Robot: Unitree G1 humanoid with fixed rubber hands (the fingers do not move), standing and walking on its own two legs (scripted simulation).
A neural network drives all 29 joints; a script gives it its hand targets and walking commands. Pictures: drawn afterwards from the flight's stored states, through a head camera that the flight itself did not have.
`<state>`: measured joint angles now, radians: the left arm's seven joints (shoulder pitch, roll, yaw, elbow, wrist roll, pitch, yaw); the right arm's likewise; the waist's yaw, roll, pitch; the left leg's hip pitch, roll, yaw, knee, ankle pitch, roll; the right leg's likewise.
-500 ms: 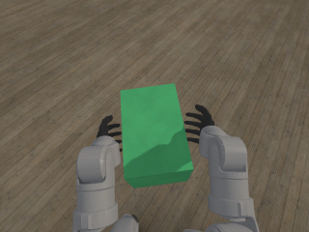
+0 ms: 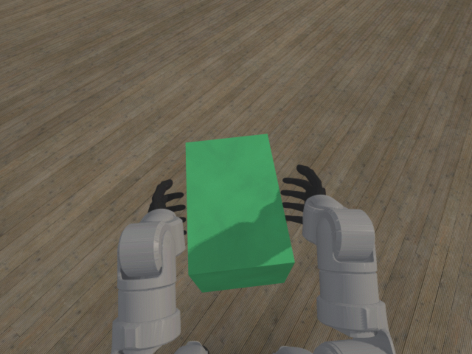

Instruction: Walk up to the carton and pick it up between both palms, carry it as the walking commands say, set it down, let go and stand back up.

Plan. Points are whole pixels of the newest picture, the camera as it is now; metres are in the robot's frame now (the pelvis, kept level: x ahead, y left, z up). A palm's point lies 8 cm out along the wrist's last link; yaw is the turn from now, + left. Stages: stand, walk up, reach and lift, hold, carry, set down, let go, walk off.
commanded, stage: carry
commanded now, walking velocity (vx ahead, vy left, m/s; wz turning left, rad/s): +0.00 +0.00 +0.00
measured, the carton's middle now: (234, 212) +0.36 +0.01 +0.00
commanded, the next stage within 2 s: none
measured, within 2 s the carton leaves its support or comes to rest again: neither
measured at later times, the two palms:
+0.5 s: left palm (133, 325) +0.16 +0.15 +0.08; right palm (324, 302) +0.18 -0.09 +0.10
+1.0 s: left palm out of the picture +0.11 +0.12 +0.08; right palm (346, 350) +0.13 -0.10 +0.09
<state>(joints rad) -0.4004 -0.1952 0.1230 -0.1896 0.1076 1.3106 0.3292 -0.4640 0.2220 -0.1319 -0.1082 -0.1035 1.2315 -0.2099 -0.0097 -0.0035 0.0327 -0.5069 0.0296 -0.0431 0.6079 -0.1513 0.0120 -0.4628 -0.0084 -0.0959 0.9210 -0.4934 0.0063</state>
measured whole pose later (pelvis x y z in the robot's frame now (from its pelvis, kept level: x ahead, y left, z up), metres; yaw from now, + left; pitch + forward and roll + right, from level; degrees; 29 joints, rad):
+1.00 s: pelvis -0.17 +0.00 -0.01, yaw +2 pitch -2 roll +0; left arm -0.40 -0.20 0.11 -0.04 0.09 1.33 0.36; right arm -0.46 0.22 -0.13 0.02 -0.10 1.26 -0.32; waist -0.01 -0.02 0.00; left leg -0.40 0.01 -0.03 0.67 -0.25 0.00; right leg -0.41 -0.06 -0.10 0.62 -0.20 0.01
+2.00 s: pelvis -0.14 +0.00 +0.00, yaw +2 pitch +1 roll -1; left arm -0.40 -0.20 0.13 0.07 0.16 1.09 0.21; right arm -0.36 0.18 -0.15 0.05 -0.12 1.02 -0.17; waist -0.01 -0.01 0.00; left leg -0.40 0.01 -0.03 0.66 -0.28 0.00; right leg -0.41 -0.06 -0.10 0.62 -0.22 0.01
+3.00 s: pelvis -0.15 +0.00 +0.00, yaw +1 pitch -2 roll +0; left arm -0.39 -0.19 0.16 0.42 0.23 0.71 0.17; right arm -0.35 0.18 -0.20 0.34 -0.17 0.76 -0.13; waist -0.01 0.00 -0.03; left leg -0.35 0.01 -0.03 0.62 -0.24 0.00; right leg -0.36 -0.06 -0.10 0.58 -0.18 0.01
